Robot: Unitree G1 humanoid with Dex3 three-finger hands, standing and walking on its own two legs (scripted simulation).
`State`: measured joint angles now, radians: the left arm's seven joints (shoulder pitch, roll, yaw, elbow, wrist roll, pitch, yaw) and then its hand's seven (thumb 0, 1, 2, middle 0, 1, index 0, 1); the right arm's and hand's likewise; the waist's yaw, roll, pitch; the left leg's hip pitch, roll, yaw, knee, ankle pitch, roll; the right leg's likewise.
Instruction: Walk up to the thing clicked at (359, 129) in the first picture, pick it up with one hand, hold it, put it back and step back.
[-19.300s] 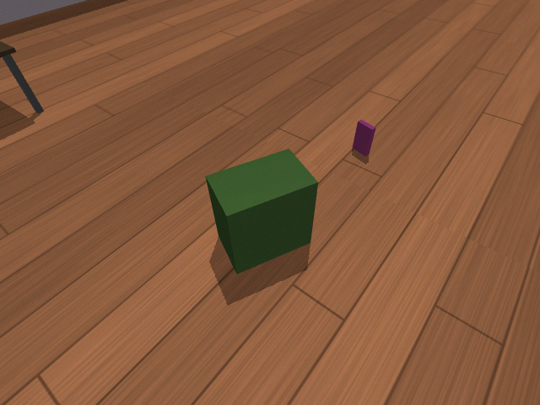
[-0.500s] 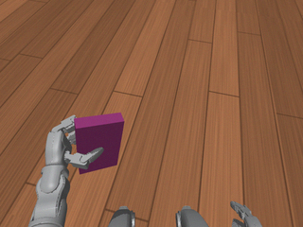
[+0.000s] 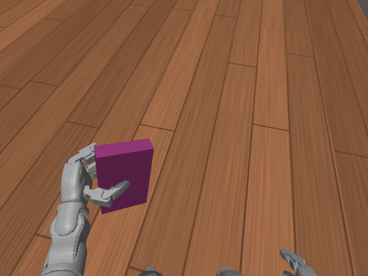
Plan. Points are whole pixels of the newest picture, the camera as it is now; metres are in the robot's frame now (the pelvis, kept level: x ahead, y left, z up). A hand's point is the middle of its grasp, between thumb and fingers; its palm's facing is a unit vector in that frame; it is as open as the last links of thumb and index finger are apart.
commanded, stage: hold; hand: left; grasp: from the side
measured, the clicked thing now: (124, 178) +0.34 +0.14 +0.02
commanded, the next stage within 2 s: crouch in 0.64 s
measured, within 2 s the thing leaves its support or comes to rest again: neither
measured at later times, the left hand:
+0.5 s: hand (108, 173) +0.33 +0.17 +0.06, palm faces +0.07 -1.00 -0.02, open 8.1 cm
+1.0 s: hand (109, 180) +0.32 +0.17 +0.04, palm faces +0.12 -0.99 -0.01, open 8.1 cm
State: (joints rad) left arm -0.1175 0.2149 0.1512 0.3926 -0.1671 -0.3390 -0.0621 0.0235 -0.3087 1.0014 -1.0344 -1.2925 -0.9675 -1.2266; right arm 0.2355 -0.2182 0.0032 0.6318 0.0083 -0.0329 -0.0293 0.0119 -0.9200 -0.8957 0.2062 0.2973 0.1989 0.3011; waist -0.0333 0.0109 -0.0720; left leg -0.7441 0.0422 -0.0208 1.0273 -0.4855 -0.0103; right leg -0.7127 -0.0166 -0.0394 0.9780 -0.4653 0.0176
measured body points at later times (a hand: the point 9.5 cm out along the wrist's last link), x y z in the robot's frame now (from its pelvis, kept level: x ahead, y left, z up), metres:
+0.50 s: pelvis +0.00 +0.00 +0.02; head +0.05 +0.00 +0.46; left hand +0.32 +0.22 +0.06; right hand +0.13 -0.25 -0.09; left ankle +0.01 +0.12 -0.68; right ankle +0.01 -0.13 -0.68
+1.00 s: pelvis -0.01 +0.00 +0.02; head +0.05 +0.01 +0.46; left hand +0.31 +0.22 +0.04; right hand +0.13 -0.25 -0.09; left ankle +0.01 +0.12 -0.68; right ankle +0.01 -0.13 -0.68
